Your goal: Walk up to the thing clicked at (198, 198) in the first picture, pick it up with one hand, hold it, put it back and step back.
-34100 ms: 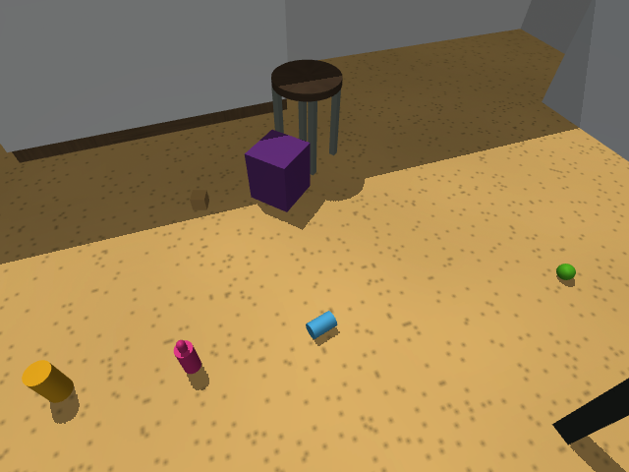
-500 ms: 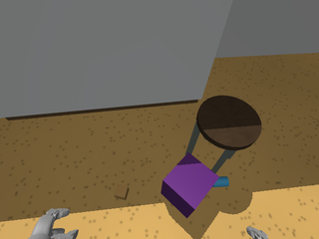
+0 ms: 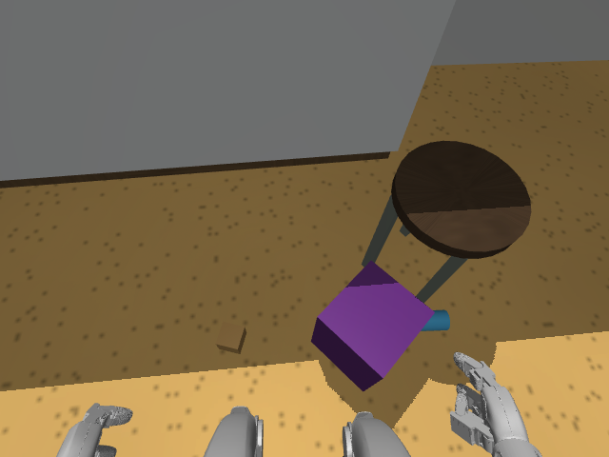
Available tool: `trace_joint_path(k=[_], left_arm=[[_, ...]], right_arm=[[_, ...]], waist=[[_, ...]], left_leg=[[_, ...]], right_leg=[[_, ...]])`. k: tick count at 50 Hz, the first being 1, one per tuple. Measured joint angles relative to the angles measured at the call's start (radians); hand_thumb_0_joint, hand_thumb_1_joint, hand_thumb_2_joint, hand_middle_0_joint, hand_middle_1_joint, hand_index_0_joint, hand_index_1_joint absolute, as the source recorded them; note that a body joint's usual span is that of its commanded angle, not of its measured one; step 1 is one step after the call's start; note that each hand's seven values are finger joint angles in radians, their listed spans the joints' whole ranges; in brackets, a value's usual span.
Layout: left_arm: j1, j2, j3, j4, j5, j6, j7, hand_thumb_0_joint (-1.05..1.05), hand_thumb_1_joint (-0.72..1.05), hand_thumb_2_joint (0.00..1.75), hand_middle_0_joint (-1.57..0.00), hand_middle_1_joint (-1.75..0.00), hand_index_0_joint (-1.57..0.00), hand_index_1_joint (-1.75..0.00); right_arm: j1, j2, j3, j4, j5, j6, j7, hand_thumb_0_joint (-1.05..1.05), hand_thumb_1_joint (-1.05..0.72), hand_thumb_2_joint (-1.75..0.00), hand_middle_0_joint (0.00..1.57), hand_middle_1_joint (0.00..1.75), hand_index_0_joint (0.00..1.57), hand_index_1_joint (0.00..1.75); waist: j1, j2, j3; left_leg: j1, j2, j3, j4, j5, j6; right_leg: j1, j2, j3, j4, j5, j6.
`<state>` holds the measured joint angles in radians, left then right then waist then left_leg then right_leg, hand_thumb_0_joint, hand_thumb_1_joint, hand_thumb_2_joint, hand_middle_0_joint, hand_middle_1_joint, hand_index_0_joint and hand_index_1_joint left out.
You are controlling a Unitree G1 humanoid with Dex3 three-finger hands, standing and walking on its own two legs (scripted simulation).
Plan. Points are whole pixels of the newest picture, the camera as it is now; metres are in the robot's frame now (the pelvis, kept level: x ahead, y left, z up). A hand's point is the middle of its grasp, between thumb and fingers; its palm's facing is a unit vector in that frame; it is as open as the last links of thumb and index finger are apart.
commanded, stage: rise first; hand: left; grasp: from above
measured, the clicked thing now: (231, 338) +0.43 +0.19 -0.65
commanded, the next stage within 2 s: none
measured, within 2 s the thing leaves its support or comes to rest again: neither
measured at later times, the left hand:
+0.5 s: hand (156, 413) +0.21 +0.26 -0.31, palm faces -0.46 -0.55 -0.70, open 13.3 cm
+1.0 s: hand (182, 371) +0.30 +0.26 -0.45, palm faces -0.55 -0.19 -0.82, open 12.9 cm
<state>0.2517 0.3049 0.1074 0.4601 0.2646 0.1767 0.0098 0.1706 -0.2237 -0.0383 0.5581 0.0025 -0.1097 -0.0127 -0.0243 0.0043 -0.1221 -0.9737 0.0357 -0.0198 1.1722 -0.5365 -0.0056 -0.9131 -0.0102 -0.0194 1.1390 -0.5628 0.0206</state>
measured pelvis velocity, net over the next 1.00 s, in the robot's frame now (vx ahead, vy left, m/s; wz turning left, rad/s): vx -0.10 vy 0.00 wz -0.09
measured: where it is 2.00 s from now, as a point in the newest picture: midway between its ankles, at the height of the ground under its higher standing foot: outside the picture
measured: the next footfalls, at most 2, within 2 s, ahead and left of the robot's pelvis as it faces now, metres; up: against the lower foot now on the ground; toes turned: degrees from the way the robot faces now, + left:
none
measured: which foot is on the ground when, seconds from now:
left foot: down 0.00-1.00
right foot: down 0.00-1.00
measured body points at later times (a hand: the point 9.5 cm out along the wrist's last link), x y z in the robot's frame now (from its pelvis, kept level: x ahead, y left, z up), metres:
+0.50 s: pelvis -0.05 +0.00 -0.16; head +0.13 +0.02 +0.25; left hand +0.23 +0.29 -0.27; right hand +0.15 -0.27 -0.27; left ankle +0.01 +0.12 -0.65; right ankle -0.01 -0.14 -0.65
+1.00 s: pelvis -0.10 +0.00 -0.30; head +0.12 +0.03 +0.09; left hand +0.33 +0.27 -0.40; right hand -0.03 -0.29 -0.42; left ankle +0.01 +0.12 -0.65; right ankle -0.01 -0.14 -0.65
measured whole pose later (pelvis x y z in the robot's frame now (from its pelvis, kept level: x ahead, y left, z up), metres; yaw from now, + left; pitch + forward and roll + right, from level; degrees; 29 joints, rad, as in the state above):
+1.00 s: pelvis -0.10 +0.00 -0.30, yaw -5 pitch +33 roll -6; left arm -0.62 0.66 0.11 1.05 1.01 -0.37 0.11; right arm 0.15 -0.27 -0.04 0.74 -0.05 -0.06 0.08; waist -0.10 0.00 -0.10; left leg -2.17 0.04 -0.11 2.22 -0.64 -0.01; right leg -2.08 0.02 -0.05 2.19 -0.68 0.02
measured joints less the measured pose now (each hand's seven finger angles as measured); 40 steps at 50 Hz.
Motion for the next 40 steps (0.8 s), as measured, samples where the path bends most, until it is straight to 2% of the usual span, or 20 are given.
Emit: trace_joint_path(k=[7, 10, 17, 23, 29, 34, 40], left_arm=[[0.032, 0.015, -0.006, -0.071, 0.024, 0.01, -0.004, 0.0, -0.44, 0.88, -0.22, -0.95, -0.22, -0.95], [0.015, 0.029, -0.014, -0.061, 0.054, -0.012, -0.003, 0.0, -0.45, 0.87, -0.23, -0.95, -0.23, -0.94], [-0.142, 0.098, -0.016, 0.071, 0.189, -0.141, 0.003, 0.0, -0.45, 0.88, -0.24, -0.92, -0.23, -0.93], [-0.297, 0.139, -0.021, 0.127, 0.314, -0.264, 0.035, 0.0, -0.43, 0.87, -0.26, -0.91, -0.25, -0.91], [-0.493, 0.179, -0.007, 0.242, 0.432, -0.312, 0.072, 0.0, -0.41, 0.87, -0.26, -0.92, -0.26, -0.92], [-0.645, 0.226, -0.005, 0.348, 0.509, -0.353, 0.059, 0.0, -0.37, 0.84, -0.28, -0.91, -0.28, -0.9], [-0.765, 0.284, -0.005, 0.453, 0.596, -0.422, 0.041, 0.0, -0.34, 0.81, -0.3, -0.9, -0.31, -0.89]], right_arm=[[-0.009, -0.002, 0.005, -0.035, -0.003, -0.02, 0.007, 0.01, -0.94, -0.91, 0.2, 0.3, 0.21, 0.3], [-0.017, -0.011, 0.006, -0.04, -0.003, -0.032, 0.011, 0.01, -0.95, -0.92, 0.2, 0.3, 0.21, 0.3], [-0.063, -0.041, -0.007, -0.024, -0.009, -0.067, 0.028, 0.01, -0.95, -0.92, 0.2, 0.3, 0.21, 0.3], [-0.108, -0.062, -0.022, 0.023, -0.008, -0.065, 0.044, 0.01, -0.94, -0.91, 0.2, 0.3, 0.21, 0.3], [-0.129, -0.058, -0.026, 0.075, -0.01, -0.037, 0.056, 0.01, -0.94, -0.92, 0.2, 0.3, 0.21, 0.3], [-0.108, -0.046, -0.023, 0.12, -0.019, -0.016, 0.065, 0.01, -0.95, -0.92, 0.2, 0.3, 0.21, 0.3], [-0.065, -0.037, -0.014, 0.16, -0.028, 0.011, 0.07, 0.01, -0.96, -0.92, 0.2, 0.3, 0.21, 0.3]], waist=[[-0.004, 0.001, -0.022], [-0.006, 0.003, -0.033], [-0.012, -0.007, -0.063], [-0.014, -0.002, -0.071], [-0.006, 0.009, -0.043], [-0.001, 0.011, -0.017], [-0.024, 0.005, 0.006]], left_leg=[[-0.106, 0.001, -0.011, 0.099, -0.034, -0.002], [-0.171, -0.001, -0.016, 0.154, -0.048, -0.001], [-0.429, -0.005, -0.019, 0.371, -0.098, -0.002], [-0.671, -0.005, -0.024, 0.579, -0.133, -0.003], [-0.865, 0.0, -0.032, 0.734, -0.127, -0.005], [-0.99, 0.004, -0.047, 0.838, -0.111, -0.009], [-1.091, 0.006, -0.064, 0.936, -0.096, -0.01]], right_leg=[[-0.102, 0.001, -0.007, 0.098, -0.036, -0.002], [-0.164, 0.0, -0.01, 0.153, -0.053, -0.002], [-0.424, -0.003, -0.005, 0.382, -0.114, 0.0], [-0.665, 0.0, 0.001, 0.596, -0.155, 0.002], [-0.861, 0.009, 0.001, 0.757, -0.153, -0.001], [-0.986, 0.018, -0.007, 0.861, -0.137, -0.005], [-1.084, 0.026, -0.016, 0.953, -0.12, -0.004]])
